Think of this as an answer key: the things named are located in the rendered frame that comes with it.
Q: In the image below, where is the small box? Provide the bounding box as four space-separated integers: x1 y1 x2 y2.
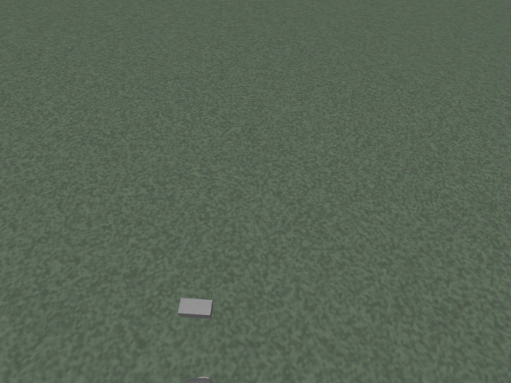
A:
178 298 213 319

